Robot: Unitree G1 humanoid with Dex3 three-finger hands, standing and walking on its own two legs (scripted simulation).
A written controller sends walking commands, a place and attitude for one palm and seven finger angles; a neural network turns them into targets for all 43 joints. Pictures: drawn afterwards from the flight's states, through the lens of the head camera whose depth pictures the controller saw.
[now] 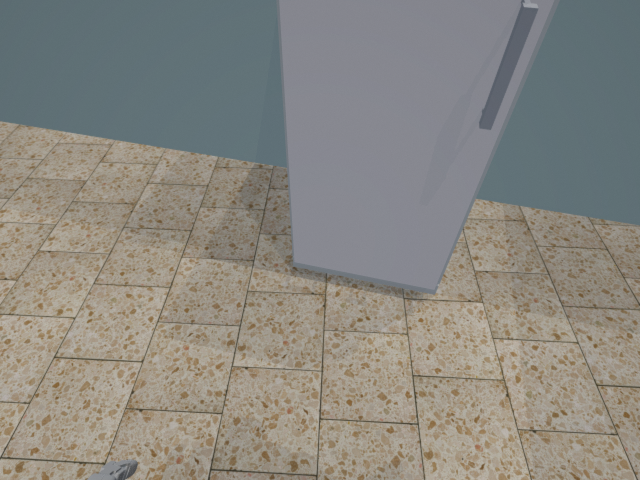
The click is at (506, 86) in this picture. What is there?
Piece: fridge door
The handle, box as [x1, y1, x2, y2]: [479, 0, 538, 129]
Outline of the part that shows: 529,0 521,1 520,10 486,104 482,109 482,115 479,121 480,128 491,128 537,11 537,5 531,3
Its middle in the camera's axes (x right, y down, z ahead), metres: +0.36 -0.34 +0.77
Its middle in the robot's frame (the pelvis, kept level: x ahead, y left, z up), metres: +0.84 -0.32 +0.14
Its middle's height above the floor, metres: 0.91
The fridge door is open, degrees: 0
